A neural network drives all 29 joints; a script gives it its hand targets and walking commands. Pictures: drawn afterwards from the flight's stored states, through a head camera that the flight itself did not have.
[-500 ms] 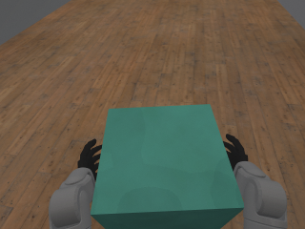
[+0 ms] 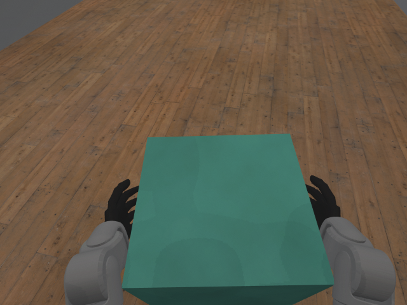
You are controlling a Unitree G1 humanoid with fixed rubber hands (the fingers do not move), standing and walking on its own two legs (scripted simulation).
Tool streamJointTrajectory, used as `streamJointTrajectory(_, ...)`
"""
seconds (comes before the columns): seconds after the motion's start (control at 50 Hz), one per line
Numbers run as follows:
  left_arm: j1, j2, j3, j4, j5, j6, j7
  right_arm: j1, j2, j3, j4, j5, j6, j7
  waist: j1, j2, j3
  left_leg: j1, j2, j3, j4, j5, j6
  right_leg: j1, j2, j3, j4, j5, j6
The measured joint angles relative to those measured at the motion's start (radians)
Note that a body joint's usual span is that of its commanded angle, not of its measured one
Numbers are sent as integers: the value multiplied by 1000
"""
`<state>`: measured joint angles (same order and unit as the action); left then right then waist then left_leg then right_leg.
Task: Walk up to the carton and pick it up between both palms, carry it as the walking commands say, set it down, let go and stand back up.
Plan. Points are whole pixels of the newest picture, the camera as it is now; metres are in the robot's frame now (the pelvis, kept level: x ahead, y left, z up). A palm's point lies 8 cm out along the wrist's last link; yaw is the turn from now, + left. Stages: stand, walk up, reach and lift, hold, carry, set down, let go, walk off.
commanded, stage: carry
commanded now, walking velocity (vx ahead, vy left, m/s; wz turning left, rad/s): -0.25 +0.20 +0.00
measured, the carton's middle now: (219, 230) +0.28 -0.01 +0.01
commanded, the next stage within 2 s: none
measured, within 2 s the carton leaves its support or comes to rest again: neither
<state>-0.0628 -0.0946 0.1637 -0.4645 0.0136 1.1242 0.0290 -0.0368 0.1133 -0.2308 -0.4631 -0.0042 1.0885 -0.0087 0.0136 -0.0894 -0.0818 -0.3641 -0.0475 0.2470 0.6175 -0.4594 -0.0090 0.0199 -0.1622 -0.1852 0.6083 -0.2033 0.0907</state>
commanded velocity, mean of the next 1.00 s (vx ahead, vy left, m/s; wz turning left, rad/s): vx -0.01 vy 0.06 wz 0.00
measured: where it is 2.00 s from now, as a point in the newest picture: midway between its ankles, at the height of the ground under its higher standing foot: (202, 225)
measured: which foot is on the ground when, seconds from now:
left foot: up 0.00-0.00, down 0.02-0.24, up 0.26-0.70, down 0.72-1.00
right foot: down 0.00-0.00, up 0.02-0.22, down 0.24-1.00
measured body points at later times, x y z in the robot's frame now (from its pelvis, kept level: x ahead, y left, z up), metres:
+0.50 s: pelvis +0.17 -0.04 +0.00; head +0.20 -0.08 +0.44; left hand +0.43 +0.14 +0.07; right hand +0.45 -0.21 +0.04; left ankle +0.12 +0.15 -0.67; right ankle +0.22 -0.11 -0.74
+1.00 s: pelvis +0.23 +0.04 -0.01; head +0.19 +0.04 +0.44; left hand +0.49 +0.22 +0.06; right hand +0.50 -0.13 +0.05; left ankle +0.18 +0.13 -0.74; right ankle +0.22 -0.11 -0.74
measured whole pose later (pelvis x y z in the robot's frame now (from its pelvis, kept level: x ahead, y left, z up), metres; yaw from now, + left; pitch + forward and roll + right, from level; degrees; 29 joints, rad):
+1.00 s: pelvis +0.23 +0.04 -0.01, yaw -1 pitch +2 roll +0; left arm -0.10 -0.05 0.16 -0.25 0.06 1.10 0.00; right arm -0.09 0.11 -0.22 -0.23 -0.08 1.07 0.00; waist 0.03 -0.01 -0.14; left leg -0.21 0.01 0.10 0.53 -0.36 0.03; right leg -0.29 -0.08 -0.05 0.55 -0.29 0.05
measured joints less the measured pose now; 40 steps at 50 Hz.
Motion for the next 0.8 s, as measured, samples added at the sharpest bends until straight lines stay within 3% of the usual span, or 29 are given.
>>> streamJointTrajectory(0.02, 12, -2, 11, -16, 3, -4, 1, -23, -3, 10, 13, 3, 3, 0, -7, 46, 13, 8, 28, 11, -95, 412, 46, -68, 24, 8, 187, 17, 19)
streamJointTrajectory(0.04, 24, 10, 28, -24, 0, -9, 1, -41, 13, 20, 42, -2, -6, -1, -7, 70, 21, 18, 52, 17, -73, 388, 80, -165, 46, 47, 403, -89, 7)
streamJointTrajectory(0.08, 44, 35, 48, -10, -14, -8, -2, -41, 21, 58, 94, -23, -24, -7, 0, 62, 45, 55, 54, 39, -21, 109, 103, -349, 82, 138, 720, -313, -39)
streamJointTrajectory(0.12, 44, 33, 41, 33, -24, -4, -1, -9, 15, 62, 97, -36, -16, -13, -15, 44, 78, 80, 34, 32, -5, 48, 93, -501, 115, 182, 811, -432, -87)
streamJointTrajectory(0.14, 40, 26, 31, 44, -27, -3, 0, 11, 14, 52, 76, -35, -8, -16, -28, 42, 101, 98, 22, 16, -11, 40, 84, -562, 119, 181, 771, -455, -103)
streamJointTrajectory(0.18, 22, 12, 23, -6, -44, -25, 1, 20, 14, 33, -22, -7, -15, -24, -40, 52, 149, 136, 14, -17, -16, 20, 66, -624, 104, 148, 542, -365, -115)
streamJointTrajectory(0.22, -1, -3, 20, -50, -48, -42, -1, 14, 14, 16, -91, 10, -21, -24, -37, 73, 169, 163, 22, -43, 35, -13, 51, -603, 90, 104, 211, -136, -103)
streamJointTrajectory(0.24, -8, -14, 22, -53, -43, -51, -5, 11, 12, 10, -99, 12, -29, -21, -31, 80, 164, 159, 29, -52, 105, -28, 48, -574, 87, 94, 96, 34, -114)
streamJointTrajectory(0.28, -4, -37, 31, -18, -17, -78, -12, -20, -6, 5, -50, 8, -32, -12, -24, 119, 149, 107, 38, -124, 311, -63, 38, -536, 108, 70, 114, -19, -147)
streamJointTrajectory(0.32, 12, -34, 31, 30, 13, -78, -16, -46, -19, 15, 27, -7, -14, -5, -16, 134, 133, 40, 11, -204, 514, -117, 24, -505, 123, 69, 115, -50, -169)
streamJointTrajectory(0.38, 43, -25, 31, 52, 30, -45, -17, -37, -12, 25, 90, -19, 4, -1, 4, 127, 106, -39, 13, -254, 626, -94, 5, -457, 131, 84, 41, -41, -175)
streamJointTrajectory(0.5, 35, -32, 46, 26, 8, -47, -18, -27, 3, 19, 49, -19, -7, -2, 7, 123, 85, -91, 76, -270, 392, 7, -19, -393, 116, 105, -98, 8, -159)
streamJointTrajectory(0.64, 21, -30, 29, 44, 26, -42, -26, -13, -13, 21, 48, -17, -7, -4, -23, 124, 26, -14, 71, -193, 96, 27, -15, -375, 94, 129, -128, 5, -126)
streamJointTrajectory(0.72, 24, -31, 17, 54, 44, -24, -28, -14, -27, 21, 58, -13, 17, -5, -41, 143, -11, 100, 91, -169, -142, 181, 0, -378, 120, 104, -73, -40, -104)
streamJointTrajectory(0.8, 40, 9, 16, 87, 42, -2, -30, -5, 10, 24, 117, -33, 14, -8, -24, 76, -40, 120, 77, -162, -115, 156, 1, -355, 104, 113, -51, -67, -85)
